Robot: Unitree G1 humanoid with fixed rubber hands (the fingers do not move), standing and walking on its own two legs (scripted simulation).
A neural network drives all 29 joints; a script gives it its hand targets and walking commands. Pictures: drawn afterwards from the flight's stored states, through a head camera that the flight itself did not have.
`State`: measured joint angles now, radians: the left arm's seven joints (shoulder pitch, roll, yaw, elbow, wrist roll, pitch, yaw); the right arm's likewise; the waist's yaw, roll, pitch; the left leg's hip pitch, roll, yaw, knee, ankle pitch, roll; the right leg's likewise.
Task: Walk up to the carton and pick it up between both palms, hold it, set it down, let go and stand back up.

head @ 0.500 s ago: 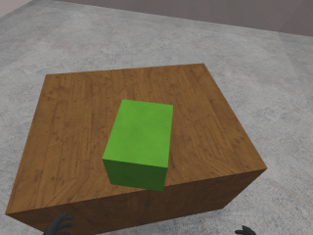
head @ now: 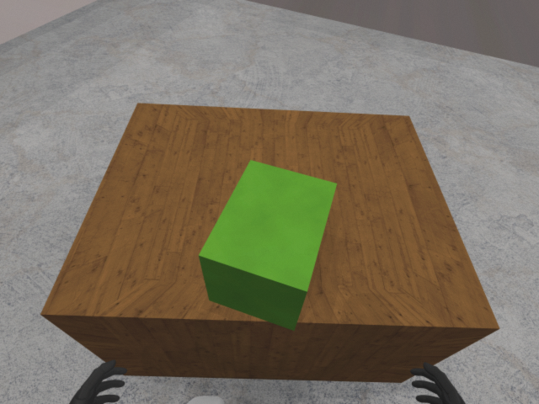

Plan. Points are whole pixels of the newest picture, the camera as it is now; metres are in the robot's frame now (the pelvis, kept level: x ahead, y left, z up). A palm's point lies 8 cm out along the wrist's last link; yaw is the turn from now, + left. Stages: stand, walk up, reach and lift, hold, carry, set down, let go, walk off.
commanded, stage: walk up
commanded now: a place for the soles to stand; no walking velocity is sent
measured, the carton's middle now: (271, 243) +0.42 -0.01 -0.10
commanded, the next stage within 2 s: none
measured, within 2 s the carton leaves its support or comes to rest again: neither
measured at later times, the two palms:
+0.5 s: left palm out of the picture +0.07 +0.27 -0.10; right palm out of the picture +0.13 -0.28 -0.08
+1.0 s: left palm out of the picture +0.01 +0.24 -0.10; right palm out of the picture +0.12 -0.29 -0.08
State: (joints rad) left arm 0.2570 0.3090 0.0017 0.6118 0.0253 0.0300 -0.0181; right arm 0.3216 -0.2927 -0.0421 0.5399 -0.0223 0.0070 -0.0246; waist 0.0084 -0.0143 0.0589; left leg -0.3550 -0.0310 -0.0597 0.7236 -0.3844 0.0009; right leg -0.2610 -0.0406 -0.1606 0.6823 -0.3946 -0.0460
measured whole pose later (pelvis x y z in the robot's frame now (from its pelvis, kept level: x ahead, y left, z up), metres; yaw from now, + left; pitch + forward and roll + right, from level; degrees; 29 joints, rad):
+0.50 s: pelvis -0.01 -0.02 +0.00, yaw +5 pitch -2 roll -1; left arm 0.27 0.34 0.01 0.61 0.03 0.07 -0.03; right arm 0.30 -0.29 -0.03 0.57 -0.02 0.00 -0.04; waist 0.02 -0.02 0.07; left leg -0.38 -0.04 -0.14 0.71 -0.30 -0.02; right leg -0.27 -0.03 -0.22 0.71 -0.40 -0.06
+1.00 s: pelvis -0.04 -0.04 +0.00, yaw +9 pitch -1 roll +0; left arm 0.30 0.33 0.01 0.63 0.02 0.06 -0.02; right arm 0.27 -0.27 -0.03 0.60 -0.04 0.01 -0.05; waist 0.01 -0.03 0.08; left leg -0.39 -0.01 -0.07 0.65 -0.24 -0.01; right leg -0.28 -0.04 -0.02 0.71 -0.44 -0.01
